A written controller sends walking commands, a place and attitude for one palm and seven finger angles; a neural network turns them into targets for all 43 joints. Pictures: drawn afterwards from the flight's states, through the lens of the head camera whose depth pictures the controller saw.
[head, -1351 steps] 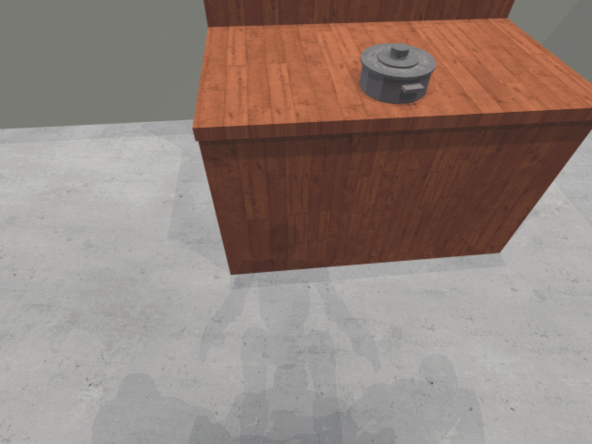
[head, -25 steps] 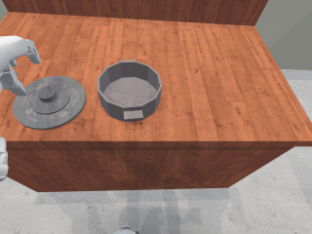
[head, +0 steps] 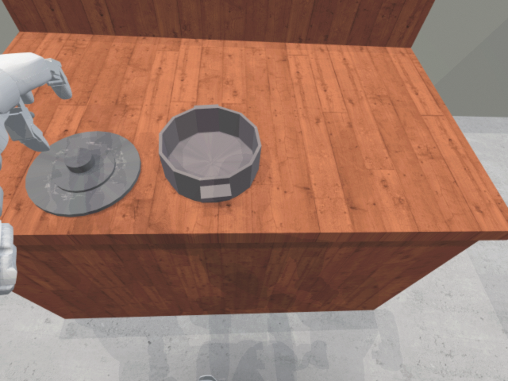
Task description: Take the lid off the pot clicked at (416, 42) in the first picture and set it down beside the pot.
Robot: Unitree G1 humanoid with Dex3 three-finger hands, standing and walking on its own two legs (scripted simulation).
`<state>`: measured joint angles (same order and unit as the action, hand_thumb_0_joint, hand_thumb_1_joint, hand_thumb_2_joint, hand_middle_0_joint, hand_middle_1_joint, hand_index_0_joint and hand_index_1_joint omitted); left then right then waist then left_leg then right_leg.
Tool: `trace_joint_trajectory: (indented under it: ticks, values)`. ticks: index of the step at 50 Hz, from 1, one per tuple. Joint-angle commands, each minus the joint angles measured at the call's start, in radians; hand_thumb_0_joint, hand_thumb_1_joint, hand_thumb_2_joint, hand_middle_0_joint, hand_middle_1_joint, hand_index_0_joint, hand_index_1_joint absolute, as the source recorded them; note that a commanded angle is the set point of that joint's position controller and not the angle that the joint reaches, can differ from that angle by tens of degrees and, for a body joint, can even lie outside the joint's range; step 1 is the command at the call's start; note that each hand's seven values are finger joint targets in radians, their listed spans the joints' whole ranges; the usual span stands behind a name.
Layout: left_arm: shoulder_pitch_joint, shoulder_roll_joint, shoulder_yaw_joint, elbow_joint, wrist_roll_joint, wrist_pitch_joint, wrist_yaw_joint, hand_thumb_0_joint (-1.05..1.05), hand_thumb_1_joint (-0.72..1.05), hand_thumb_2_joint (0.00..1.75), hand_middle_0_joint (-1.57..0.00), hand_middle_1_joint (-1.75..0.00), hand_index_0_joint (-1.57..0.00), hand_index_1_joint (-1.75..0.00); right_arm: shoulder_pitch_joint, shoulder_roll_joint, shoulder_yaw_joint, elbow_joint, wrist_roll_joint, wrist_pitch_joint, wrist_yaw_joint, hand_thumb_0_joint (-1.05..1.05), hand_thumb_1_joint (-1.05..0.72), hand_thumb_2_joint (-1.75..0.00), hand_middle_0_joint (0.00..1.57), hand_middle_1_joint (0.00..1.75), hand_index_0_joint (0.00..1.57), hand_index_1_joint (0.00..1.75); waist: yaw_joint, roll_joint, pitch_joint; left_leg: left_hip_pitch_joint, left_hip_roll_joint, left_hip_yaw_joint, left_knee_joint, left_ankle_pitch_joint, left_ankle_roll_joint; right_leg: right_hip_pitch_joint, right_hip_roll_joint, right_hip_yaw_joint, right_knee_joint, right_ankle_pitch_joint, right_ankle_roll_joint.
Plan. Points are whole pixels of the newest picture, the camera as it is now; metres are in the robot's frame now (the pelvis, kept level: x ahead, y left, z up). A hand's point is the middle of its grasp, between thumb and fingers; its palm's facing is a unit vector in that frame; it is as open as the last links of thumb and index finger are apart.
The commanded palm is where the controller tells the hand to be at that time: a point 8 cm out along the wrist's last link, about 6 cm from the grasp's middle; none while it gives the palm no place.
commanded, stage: draw the hand back to the body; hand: left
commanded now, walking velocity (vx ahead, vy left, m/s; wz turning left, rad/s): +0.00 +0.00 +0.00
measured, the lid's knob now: (79, 160) +0.50 +0.30 +0.01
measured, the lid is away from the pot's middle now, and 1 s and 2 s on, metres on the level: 0.24 0.24 0.24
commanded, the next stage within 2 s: none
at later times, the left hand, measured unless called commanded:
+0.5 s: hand (57, 136) +0.41 +0.25 +0.17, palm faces +0.14 -0.81 -0.56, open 11.0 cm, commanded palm +0.37 +0.29 +0.21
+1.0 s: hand (57, 158) +0.36 +0.22 +0.19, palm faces +0.46 -0.84 -0.27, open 9.3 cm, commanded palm +0.30 +0.25 +0.20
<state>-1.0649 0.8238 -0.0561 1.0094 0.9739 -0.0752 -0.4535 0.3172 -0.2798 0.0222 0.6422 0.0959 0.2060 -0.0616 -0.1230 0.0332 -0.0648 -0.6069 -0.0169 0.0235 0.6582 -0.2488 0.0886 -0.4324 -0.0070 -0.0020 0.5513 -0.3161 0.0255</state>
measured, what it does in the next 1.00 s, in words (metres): shifts its weight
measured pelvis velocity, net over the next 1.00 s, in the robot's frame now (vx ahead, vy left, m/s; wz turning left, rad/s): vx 0.02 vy -0.07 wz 0.00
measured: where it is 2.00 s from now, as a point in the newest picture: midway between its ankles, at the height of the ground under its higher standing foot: outside the picture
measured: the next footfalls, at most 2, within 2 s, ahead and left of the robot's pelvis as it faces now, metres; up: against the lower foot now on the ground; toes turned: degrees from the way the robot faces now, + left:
none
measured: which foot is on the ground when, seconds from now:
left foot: down 0.00-1.00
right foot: down 0.00-1.00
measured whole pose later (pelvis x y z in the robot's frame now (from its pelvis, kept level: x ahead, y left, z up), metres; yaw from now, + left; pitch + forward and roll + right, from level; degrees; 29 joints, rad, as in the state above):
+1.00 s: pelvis +0.02 -0.07 +0.02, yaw +0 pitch -2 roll +0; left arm -0.21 0.45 0.36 0.25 -0.08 -0.03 0.09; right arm 0.21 -0.29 0.03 0.67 0.06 -0.02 -0.06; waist 0.00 0.04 0.02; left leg -0.19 0.03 0.01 0.42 -0.20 -0.01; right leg -0.05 0.04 0.00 0.36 -0.28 -0.03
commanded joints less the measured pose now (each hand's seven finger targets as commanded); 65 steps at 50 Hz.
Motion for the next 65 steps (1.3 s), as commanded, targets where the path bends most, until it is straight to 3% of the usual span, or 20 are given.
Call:
trace_joint_trajectory:
  ticks: [1, 8, 10, 17, 18, 20, 22, 23, 25, 28, 31, 35, 39, 43, 49, 54, 57, 59, 62, 65]
  values:
    - [-0.363, 0.27, 0.089, -0.226, -0.018, -0.001, 0.04, 0.0, 0.01, 0.6, -0.33, -0.89, -0.33, -0.89, 0.015, -0.174, -0.072, -0.113, -0.008, -0.004, 0.006, 0.0, -0.9, -0.9, 0.2, 0.3, 0.2, 0.3, 0.033, 0.134, -0.389, 0.563, 0.011, -0.097, -0.055, 0.408, -0.022, -0.134, 0.086, -0.073, -0.064, 0.159, -0.068]
    - [-0.27, 0.285, 0.127, -0.401, -0.065, 0.011, 0.03, 0.0, 0.01, 0.6, -0.33, -0.89, -0.33, -0.89, -0.049, -0.169, -0.072, -0.152, -0.003, 0.016, 0.022, 0.0, -0.9, -0.9, 0.2, 0.3, 0.2, 0.3, 0.037, 0.095, -0.386, 0.563, 0.005, -0.092, -0.081, 0.354, -0.006, -0.072, 0.078, -0.069, -0.093, 0.159, -0.063]
    - [-0.265, 0.338, 0.174, -0.456, -0.076, 0.006, 0.035, 0.0, 0.01, 0.6, -0.33, -0.89, -0.33, -0.89, -0.063, -0.171, -0.072, -0.157, -0.003, 0.017, 0.019, 0.0, -0.9, -0.9, 0.2, 0.3, 0.2, 0.3, 0.044, 0.094, -0.402, 0.573, 0.007, -0.093, -0.091, 0.356, -0.002, -0.044, 0.075, -0.067, -0.097, 0.164, -0.065]
    - [-0.085, 0.23, 0.13, -0.512, -0.1, 0.017, 0.044, 0.0, 0.01, 0.6, -0.33, -0.89, -0.33, -0.89, -0.12, -0.15, -0.065, -0.173, -0.002, 0.009, 0.032, 0.0, -0.9, -0.9, 0.2, 0.3, 0.2, 0.3, 0.062, 0.113, -0.324, 0.582, 0.007, -0.111, -0.123, 0.308, -0.013, -0.056, 0.071, -0.077, -0.118, 0.112, -0.069]
    - [-0.139, -0.05, 0.261, -0.556, -0.708, -0.035, 0.204, 0.0, 0.01, 0.6, -0.33, -0.89, -0.33, -0.89, -0.009, -0.085, -0.044, -0.24, 0.003, -0.064, 0.014, 0.0, -0.9, -0.9, 0.2, 0.3, 0.2, 0.3, 0.033, 0.1, -0.269, 0.715, 0.082, -0.138, -0.179, 0.098, -0.038, -0.062, 0.053, -0.077, -0.148, 0.061, -0.093]
    - [-0.032, -0.123, 0.18, -0.528, -0.78, -0.045, 0.329, 0.0, 0.01, 0.6, -0.33, -0.89, -0.33, -0.89, -0.089, -0.109, -0.015, -0.211, -0.001, -0.111, -0.015, 0.0, -0.9, -0.9, 0.2, 0.3, 0.2, 0.3, 0.043, 0.049, -0.182, 0.711, 0.115, -0.21, -0.28, -0.125, -0.048, -0.058, 0.052, -0.056, -0.169, -0.016, -0.091]
    - [-0.026, -0.062, 0.275, -0.483, -0.897, -0.033, 0.407, 0.0, 0.01, 0.6, -0.33, -0.89, -0.33, -0.89, -0.094, -0.138, -0.014, -0.183, -0.011, -0.135, -0.036, 0.0, -0.9, -0.9, 0.2, 0.3, 0.2, 0.3, 0.058, -0.065, -0.18, 0.626, 0.09, -0.155, -0.279, -0.111, -0.037, 0.034, 0.045, -0.03, -0.197, 0.036, -0.081]
    - [-0.095, -0.002, 0.324, -0.547, -0.915, -0.04, 0.441, 0.0, 0.01, 0.6, -0.33, -0.89, -0.33, -0.89, -0.092, -0.147, -0.014, -0.17, -0.014, -0.149, -0.039, 0.0, -0.9, -0.9, 0.2, 0.3, 0.2, 0.3, 0.065, -0.05, -0.216, 0.628, 0.079, -0.132, -0.274, -0.049, -0.04, 0.076, 0.043, -0.022, -0.204, 0.074, -0.08]
    - [-0.171, 0.084, 0.415, -0.718, -0.938, -0.072, 0.492, 0.0, 0.05, 0.62, -0.33, -0.86, -0.33, -0.86, -0.113, -0.147, -0.009, -0.166, -0.032, -0.188, -0.039, 0.0, -0.9, -0.9, 0.2, 0.3, 0.2, 0.3, 0.084, 0.096, -0.297, 0.685, 0.069, -0.117, -0.265, 0.073, -0.055, 0.136, 0.037, -0.016, -0.206, 0.133, -0.084]
    - [0.029, -0.009, 0.425, -0.819, -0.976, -0.078, 0.532, 0.0, 0.12, 0.64, -0.32, -0.82, -0.32, -0.82, -0.15, -0.122, -0.005, -0.165, -0.046, -0.242, -0.027, 0.0, -0.9, -0.9, 0.2, 0.3, 0.2, 0.3, 0.108, 0.257, -0.287, 0.759, 0.08, -0.125, -0.273, 0.233, -0.083, 0.175, 0.041, -0.028, -0.205, 0.189, -0.089]
    - [0.271, -0.088, 0.43, -0.722, -1.006, -0.042, 0.539, 0.0, 0.19, 0.66, -0.31, -0.77, -0.31, -0.77, -0.136, -0.124, -0.014, -0.138, -0.051, -0.249, -0.01, 0.0, -0.9, -0.9, 0.2, 0.3, 0.2, 0.3, 0.116, 0.126, -0.178, 0.65, 0.068, -0.078, -0.269, 0.26, -0.077, 0.222, 0.047, -0.034, -0.218, 0.244, -0.08]
    - [0.373, -0.089, 0.452, -0.753, -1.032, -0.029, 0.535, 0.0, 0.28, 0.69, -0.29, -0.71, -0.29, -0.71, -0.154, -0.131, -0.026, -0.143, -0.048, -0.249, -0.002, 0.0, -0.9, -0.9, 0.2, 0.3, 0.2, 0.3, 0.119, -0.013, -0.128, 0.57, 0.052, -0.026, -0.272, 0.228, -0.058, 0.273, 0.046, -0.033, -0.227, 0.291, -0.067]
    - [0.318, -0.069, 0.466, -1.009, -1.038, -0.053, 0.545, 0.0, 0.37, 0.72, -0.28, -0.65, -0.28, -0.65, -0.203, -0.123, -0.031, -0.155, -0.046, -0.281, -0.001, 0.0, -0.9, -0.9, 0.2, 0.3, 0.2, 0.3, 0.117, 0.088, -0.22, 0.682, 0.044, -0.016, -0.247, 0.348, -0.052, 0.284, 0.041, -0.02, -0.219, 0.367, -0.06]
    - [0.501, -0.082, 0.503, -0.901, -1.047, -0.016, 0.558, 0.0, 0.45, 0.75, -0.27, -0.6, -0.27, -0.6, -0.19, -0.127, -0.038, -0.12, -0.047, -0.275, -0.006, 0.0, -0.9, -0.9, 0.2, 0.3, 0.2, 0.3, 0.13, -0.029, -0.15, 0.616, 0.028, 0.014, -0.243, 0.323, -0.039, 0.306, 0.042, -0.015, -0.224, 0.43, -0.046]
    - [0.524, -0.102, 0.487, -1.094, -1.061, -0.042, 0.552, 0.0, 0.59, 0.8, -0.25, -0.51, -0.25, -0.51, -0.247, -0.109, -0.039, -0.14, -0.04, -0.285, -0.007, 0.0, -0.9, -0.9, 0.2, 0.3, 0.2, 0.3, 0.128, 0.047, -0.171, 0.631, 0.008, 0.03, -0.238, 0.303, -0.033, 0.344, 0.016, -0.001, -0.227, 0.507, -0.03]
    - [0.65, -0.065, 0.566, -1.071, -1.07, -0.042, 0.563, 0.0, 0.7, 0.83, -0.23, -0.43, -0.23, -0.43, -0.256, -0.104, -0.039, -0.125, -0.045, -0.286, -0.012, 0.0, -0.9, -0.9, 0.2, 0.3, 0.2, 0.3, 0.142, -0.007, -0.121, 0.6, 0.005, 0.031, -0.238, 0.28, -0.036, 0.354, 0.005, 0.003, -0.228, 0.549, -0.017]
    - [0.746, -0.132, 0.529, -1.051, -1.083, -0.031, 0.548, 0.0, 0.77, 0.86, -0.22, -0.39, -0.22, -0.39, -0.268, -0.098, -0.039, -0.131, -0.045, -0.28, -0.012, 0.0, -0.9, -0.9, 0.2, 0.3, 0.2, 0.3, 0.148, -0.057, -0.095, 0.583, 0.005, 0.036, -0.24, 0.262, -0.035, 0.354, -0.002, 0.006, -0.225, 0.58, -0.004]
    - [0.734, -0.145, 0.515, -1.182, -1.083, -0.055, 0.545, 0.0, 0.81, 0.87, -0.21, -0.36, -0.21, -0.36, -0.288, -0.089, -0.04, -0.148, -0.045, -0.293, -0.009, 0.0, -0.9, -0.9, 0.2, 0.3, 0.2, 0.3, 0.144, 0.021, -0.133, 0.625, 0.003, 0.039, -0.237, 0.284, -0.034, 0.361, -0.005, 0.008, -0.228, 0.586, -0.01]
    - [0.782, -0.16, 0.515, -1.21, -1.089, -0.054, 0.549, 0.0, 0.88, 0.89, -0.2, -0.31, -0.2, -0.31, -0.294, -0.086, -0.035, -0.144, -0.047, -0.3, -0.01, 0.0, -0.9, -0.9, 0.2, 0.3, 0.2, 0.3, 0.151, 0.02, -0.111, 0.635, 0.005, 0.031, -0.244, 0.292, -0.036, 0.344, 0.004, 0.003, -0.236, 0.553, -0.016]
    - [0.873, -0.162, 0.545, -1.157, -1.091, -0.049, 0.552, 0.0, 0.9, 0.9, -0.2, -0.3, -0.2, -0.3, -0.288, -0.087, -0.041, -0.136, -0.052, -0.295, -0.014, 0.0, -0.9, -0.9, 0.2, 0.3, 0.2, 0.3, 0.152, -0.06, -0.063, 0.611, 0.008, 0.035, -0.246, 0.276, -0.034, 0.329, 0.005, -0.003, -0.244, 0.542, -0.011]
